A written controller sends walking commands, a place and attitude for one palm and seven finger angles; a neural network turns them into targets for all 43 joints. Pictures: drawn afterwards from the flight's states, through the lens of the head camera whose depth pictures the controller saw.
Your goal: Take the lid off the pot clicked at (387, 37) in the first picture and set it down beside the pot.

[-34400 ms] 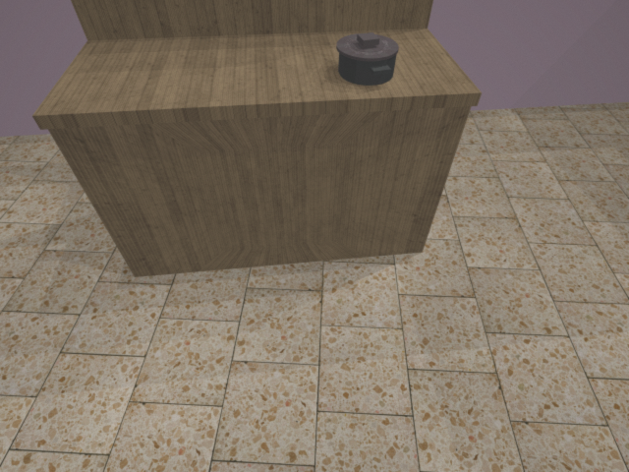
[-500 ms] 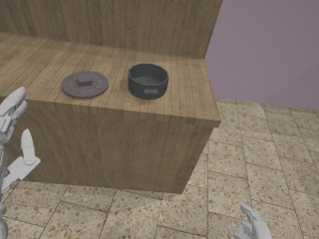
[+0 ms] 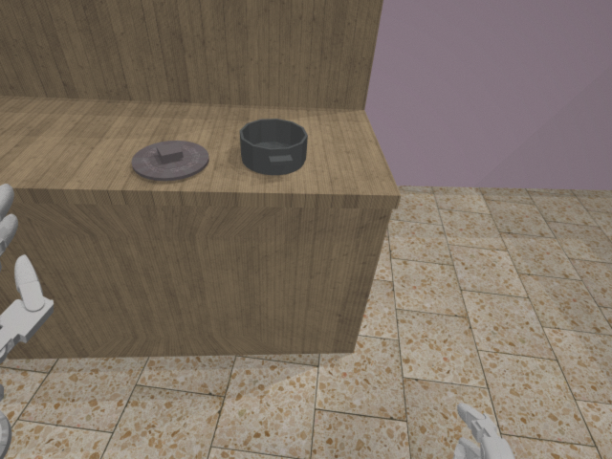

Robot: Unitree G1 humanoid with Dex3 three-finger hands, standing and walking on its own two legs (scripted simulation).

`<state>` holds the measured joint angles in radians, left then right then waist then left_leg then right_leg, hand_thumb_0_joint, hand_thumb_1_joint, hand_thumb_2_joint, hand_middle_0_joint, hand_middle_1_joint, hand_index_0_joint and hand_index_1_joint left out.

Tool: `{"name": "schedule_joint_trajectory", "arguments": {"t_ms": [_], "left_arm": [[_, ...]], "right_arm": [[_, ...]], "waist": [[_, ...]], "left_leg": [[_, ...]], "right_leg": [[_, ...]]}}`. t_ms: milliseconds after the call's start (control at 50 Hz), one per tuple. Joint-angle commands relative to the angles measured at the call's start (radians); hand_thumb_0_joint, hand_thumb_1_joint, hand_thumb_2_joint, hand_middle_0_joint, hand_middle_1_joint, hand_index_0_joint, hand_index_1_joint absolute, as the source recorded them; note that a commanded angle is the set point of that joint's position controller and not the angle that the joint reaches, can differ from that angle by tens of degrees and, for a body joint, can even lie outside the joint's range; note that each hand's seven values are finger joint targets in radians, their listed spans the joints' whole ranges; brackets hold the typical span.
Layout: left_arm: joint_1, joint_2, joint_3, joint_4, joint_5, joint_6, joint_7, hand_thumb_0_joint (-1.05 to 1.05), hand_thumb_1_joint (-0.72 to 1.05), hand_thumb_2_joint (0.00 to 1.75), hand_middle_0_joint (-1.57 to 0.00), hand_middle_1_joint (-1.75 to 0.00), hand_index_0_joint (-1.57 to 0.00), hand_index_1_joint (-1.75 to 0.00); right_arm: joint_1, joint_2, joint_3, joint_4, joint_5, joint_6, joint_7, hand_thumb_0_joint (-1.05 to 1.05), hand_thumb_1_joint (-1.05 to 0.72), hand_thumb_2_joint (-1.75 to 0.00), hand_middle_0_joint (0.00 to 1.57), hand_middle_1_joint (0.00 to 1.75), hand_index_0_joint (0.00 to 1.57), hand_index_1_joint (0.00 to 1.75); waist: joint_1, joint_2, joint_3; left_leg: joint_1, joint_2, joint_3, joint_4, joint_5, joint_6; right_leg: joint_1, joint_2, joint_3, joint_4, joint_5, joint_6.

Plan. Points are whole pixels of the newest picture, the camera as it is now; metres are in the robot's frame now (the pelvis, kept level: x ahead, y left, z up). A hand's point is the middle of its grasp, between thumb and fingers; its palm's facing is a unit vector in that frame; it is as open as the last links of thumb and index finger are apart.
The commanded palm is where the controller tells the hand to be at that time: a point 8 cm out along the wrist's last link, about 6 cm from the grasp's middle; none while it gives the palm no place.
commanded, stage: stop stepping back and stand still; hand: left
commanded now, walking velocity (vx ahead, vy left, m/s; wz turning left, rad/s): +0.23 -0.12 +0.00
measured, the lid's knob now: (169, 152) +0.78 +0.36 +0.02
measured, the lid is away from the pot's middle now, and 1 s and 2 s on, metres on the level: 0.25 0.25 0.25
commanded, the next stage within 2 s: let the arm hang, fingers relaxed in 1.74 s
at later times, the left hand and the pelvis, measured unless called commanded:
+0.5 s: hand (85, 430) +0.16 +0.26 +0.01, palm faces +0.27 -0.90 -0.36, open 7.4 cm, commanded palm none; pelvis -0.04 +0.01 +0.01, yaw +9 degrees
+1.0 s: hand out of the picture -0.03 +0.21 -0.15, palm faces +0.19 -0.96 -0.20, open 7.3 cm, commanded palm none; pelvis -0.02 +0.00 +0.03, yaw +10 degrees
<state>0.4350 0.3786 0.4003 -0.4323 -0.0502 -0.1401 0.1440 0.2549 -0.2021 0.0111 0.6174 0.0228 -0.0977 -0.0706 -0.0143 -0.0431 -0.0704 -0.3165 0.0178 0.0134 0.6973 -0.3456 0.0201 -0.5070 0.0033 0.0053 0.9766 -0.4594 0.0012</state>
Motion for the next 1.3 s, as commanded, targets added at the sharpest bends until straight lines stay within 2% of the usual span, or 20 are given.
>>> {"name": "schedule_joint_trajectory", "arguments": {"t_ms": [0, 60, 100, 120, 140, 180, 300, 340, 400, 460, 540, 600, 700, 740, 780, 840, 940, 1080, 1140, 1280], "left_arm": [[0.063, 0.166, 0.008, -0.391, 0.007, -0.065, -0.014, 0.00, 0.90, 0.90, -0.20, -0.30, -0.20, -0.30], [0.185, 0.199, 0.032, -0.435, 0.015, -0.061, -0.007, 0.00, 0.90, 0.90, -0.20, -0.30, -0.20, -0.30], [0.159, 0.258, 0.074, -0.426, 0.026, -0.061, -0.015, 0.00, 0.90, 0.90, -0.20, -0.30, -0.20, -0.30], [0.077, 0.281, 0.096, -0.446, 0.004, -0.070, -0.017, 0.00, 0.90, 0.90, -0.20, -0.30, -0.20, -0.30], [0.022, 0.306, 0.131, -0.469, -0.009, -0.081, -0.018, 0.00, 0.90, 0.90, -0.20, -0.30, -0.20, -0.30], [0.019, 0.234, 0.085, -0.371, -0.004, -0.073, -0.015, 0.00, 0.90, 0.90, -0.20, -0.30, -0.20, -0.30], [-0.044, 0.138, 0.004, -0.231, 0.007, -0.088, -0.007, 0.00, 0.90, 0.90, -0.20, -0.30, -0.20, -0.30], [-0.015, -0.073, -0.299, 0.488, 0.117, 0.067, -0.119, 0.00, 0.90, 0.90, -0.20, -0.30, -0.20, -0.30], [-0.117, -0.067, -0.271, 0.515, 0.102, 0.145, -0.149, 0.00, 0.90, 0.90, -0.20, -0.30, -0.20, -0.30], [-0.199, -0.054, -0.286, 0.705, 0.088, 0.137, -0.156, 0.00, 0.90, 0.90, -0.20, -0.30, -0.20, -0.30], [-0.083, 0.003, -0.313, 0.975, 0.081, 0.156, -0.157, 0.00, 0.90, 0.90, -0.20, -0.30, -0.20, -0.30], [-0.126, 0.121, -0.310, 1.038, 0.088, 0.152, -0.134, 0.00, 0.90, 0.90, -0.20, -0.30, -0.20, -0.30], [-0.272, -0.018, -0.317, 1.159, 0.092, 0.131, -0.109, 0.00, 0.90, 0.90, -0.20, -0.30, -0.20, -0.30], [-0.242, -0.056, -0.327, 1.209, 0.080, 0.141, -0.113, 0.00, 0.90, 0.90, -0.20, -0.30, -0.20, -0.30], [-0.138, -0.118, -0.338, 1.243, 0.059, 0.155, -0.129, 0.00, 0.90, 0.90, -0.20, -0.30, -0.20, -0.30], [-0.166, -0.110, -0.335, 1.316, 0.066, 0.146, -0.152, 0.00, 0.90, 0.90, -0.20, -0.30, -0.20, -0.30], [-0.192, -0.128, -0.365, 1.352, 0.049, 0.131, -0.148, 0.00, 0.90, 0.90, -0.20, -0.30, -0.20, -0.30], [-0.153, -0.059, -0.352, 1.412, 0.058, 0.127, -0.115, 0.00, 0.90, 0.90, -0.20, -0.30, -0.20, -0.30], [-0.141, -0.086, -0.351, 1.430, 0.058, 0.115, -0.105, 0.00, 0.90, 0.90, -0.20, -0.30, -0.20, -0.30], [-0.192, -0.088, -0.341, 1.411, 0.060, 0.120, -0.102, 0.00, 0.90, 0.90, -0.20, -0.30, -0.20, -0.30]], "right_arm": [[-0.138, -0.116, -0.044, -0.214, 0.003, -0.108, 0.039, 0.00, -0.90, -0.90, 0.20, 0.30, 0.20, 0.30], [-0.159, -0.130, -0.026, -0.207, -0.003, -0.101, 0.036, 0.00, -0.90, -0.90, 0.20, 0.30, 0.20, 0.30], [-0.141, -0.118, -0.050, -0.185, -0.005, -0.073, 0.032, 0.00, -0.90, -0.90, 0.20, 0.30, 0.20, 0.30], [-0.119, -0.128, -0.058, -0.172, 0.002, -0.074, 0.021, 0.00, -0.90, -0.90, 0.20, 0.30, 0.20, 0.30], [-0.083, -0.132, -0.057, -0.167, -0.006, -0.071, 0.010, 0.00, -0.90, -0.90, 0.20, 0.30, 0.20, 0.30], [-0.066, -0.122, -0.061, -0.135, 0.000, -0.064, 0.003, 0.00, -0.90, -0.90, 0.20, 0.30, 0.20, 0.30], [-0.101, -0.111, -0.029, -0.148, -0.009, -0.085, -0.033, 0.00, -0.90, -0.90, 0.20, 0.30, 0.20, 0.30], [0.085, -0.290, -0.126, 0.100, -0.052, -0.088, 0.075, 0.00, -0.90, -0.90, 0.20, 0.30, 0.20, 0.30], [0.078, -0.254, -0.125, 0.030, -0.065, 0.010, 0.072, 0.00, -0.90, -0.90, 0.20, 0.30, 0.20, 0.30], [0.024, -0.243, -0.115, 0.037, -0.083, 0.036, 0.058, 0.00, -0.90, -0.90, 0.20, 0.30, 0.20, 0.30], [-0.035, -0.200, -0.089, 0.078, -0.074, 0.071, 0.068, 0.00, -0.90, -0.90, 0.20, 0.30, 0.20, 0.30], [0.043, -0.115, -0.083, 0.095, -0.049, 0.096, 0.073, 0.00, -0.90, -0.90, 0.20, 0.30, 0.20, 0.30], [0.179, -0.067, -0.086, 0.211, -0.040, 0.109, 0.070, 0.00, -0.90, -0.90, 0.20, 0.30, 0.20, 0.30], [0.320, -0.046, -0.072, 0.281, -0.046, 0.100, 0.065, 0.00, -0.90, -0.90, 0.20, 0.30, 0.20, 0.30], [0.284, -0.155, -0.092, 0.266, -0.069, 0.095, 0.043, 0.00, -0.90, -0.90, 0.20, 0.30, 0.20, 0.30], [0.182, -0.133, -0.085, 0.270, -0.067, 0.065, 0.026, 0.00, -0.90, -0.90, 0.20, 0.30, 0.20, 0.30], [0.239, -0.082, -0.060, 0.348, -0.051, 0.062, 0.023, 0.00, -0.90, -0.90, 0.20, 0.30, 0.20, 0.30], [0.212, -0.007, -0.055, 0.370, -0.037, 0.067, 0.047, 0.00, -0.90, -0.90, 0.20, 0.30, 0.20, 0.30], [0.173, -0.030, -0.070, 0.372, -0.036, 0.074, 0.042, 0.00, -0.90, -0.90, 0.20, 0.30, 0.20, 0.30], [0.129, -0.025, -0.073, 0.388, -0.041, 0.088, 0.046, 0.00, -0.90, -0.90, 0.20, 0.30, 0.20, 0.30]], "waist": [[0.022, 0.229, 0.042], [0.054, 0.269, 0.083], [0.049, -0.234, 0.065], [0.017, -0.277, 0.032], [-0.012, -0.167, -0.009], [-0.017, 0.054, 0.043], [-0.014, 0.005, 0.076], [-0.098, 0.301, 0.136], [-0.078, 0.064, 0.019], [-0.032, -0.070, 0.015], [0.056, 0.071, 0.066], [0.005, -0.023, 0.104], [-0.092, -0.061, 0.139], [-0.113, 0.083, 0.135], [-0.049, 0.557, 0.177], [-0.003, 0.134, 0.067], [-0.012, 0.157, 0.052], [0.002, 0.149, 0.142], [0.006, -0.055, 0.076], [-0.010, 0.036, 0.142]], "left_leg": [[-0.146, 0.251, -0.371, -0.511, -0.334, 0.175], [-0.345, 0.163, -0.179, -0.338, -0.378, 0.069], [-0.391, -0.057, 0.031, 0.280, -0.213, 0.007], [-0.339, -0.053, -0.011, 0.522, -0.108, 0.002], [-0.312, -0.026, -0.022, 0.572, -0.042, -0.008], [-0.226, 0.029, -0.073, 0.485, -0.029, 0.004], [0.150, 0.017, 0.054, -0.192, -0.053, 0.034], [0.067, 0.168, -0.270, -0.224, 0.017, 0.102], [-0.003, 0.334, -0.640, -0.405, -0.064, 0.253], [-0.009, 0.268, -0.438, -0.331, 0.109, 0.187], [-0.283, 0.051, -0.153, -0.223, -0.200, 0.042], [-0.228, -0.077, 0.033, 0.342, -0.179, -0.001], [-0.018, 0.069, -0.092, 0.276, -0.163, 0.027], [0.170, 0.051, -0.070, -0.177, -0.112, 0.043], [0.123, 0.324, -0.568, -0.534, -0.368, 0.146], [0.038, 0.249, -0.424, -0.456, 0.001, 0.168], [0.145, 0.178, -0.151, -0.337, 0.491, 0.112], [0.035, 0.052, -0.087, -0.340, 0.184, 0.040], [0.091, 0.049, -0.040, -0.248, 0.310, 0.027], [0.122, 0.052, -0.043, -0.274, 0.263, 0.027]], "right_leg": [[0.101, -0.019, 0.024, -0.005, 0.005, 0.007], [0.463, 0.015, -0.017, -0.400, -0.017, -0.029], [0.402, -0.211, 0.372, -0.751, -0.191, -0.136], [0.306, -0.324, 0.490, -0.805, 0.026, -0.170], [0.318, -0.298, 0.363, -0.731, 0.328, -0.164], [0.099, -0.322, 0.437, -0.813, -0.251, -0.160], [0.010, -0.194, 0.132, -0.659, -0.224, -0.103], [-0.136, -0.117, -0.056, -0.164, 0.007, -0.030], [-0.187, -0.033, 0.058, 0.186, -0.116, -0.002], [-0.041, -0.035, 0.048, -0.020, -0.119, 0.004], [0.346, -0.001, 0.061, -0.379, 0.025, -0.031], [0.131, -0.316, 0.540, -0.797, -0.303, -0.212], [-0.096, -0.268, 0.343, -0.776, -0.186, -0.183], [-0.137, -0.164, 0.214, -0.548, -0.150, -0.122], [-0.288, 0.036, -0.050, -0.035, -0.128, -0.013], [-0.061, -0.010, 0.026, 0.039, 0.046, -0.003], [0.156, -0.011, -0.027, -0.367, 0.078, 0.006], [0.293, -0.086, 0.100, -0.502, 0.353, -0.061], [0.360, -0.089, 0.104, -0.502, 0.521, -0.055], [0.291, -0.073, 0.119, -0.514, 0.437, -0.058]]}}
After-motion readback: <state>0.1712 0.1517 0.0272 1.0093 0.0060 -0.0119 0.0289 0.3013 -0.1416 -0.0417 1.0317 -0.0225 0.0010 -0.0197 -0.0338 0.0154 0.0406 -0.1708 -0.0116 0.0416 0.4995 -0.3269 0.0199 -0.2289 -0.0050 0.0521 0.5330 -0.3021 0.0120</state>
